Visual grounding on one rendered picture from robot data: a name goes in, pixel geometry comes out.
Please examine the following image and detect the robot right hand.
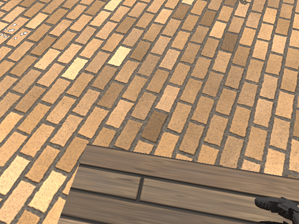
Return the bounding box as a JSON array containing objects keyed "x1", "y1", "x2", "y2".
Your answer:
[{"x1": 254, "y1": 197, "x2": 299, "y2": 224}]

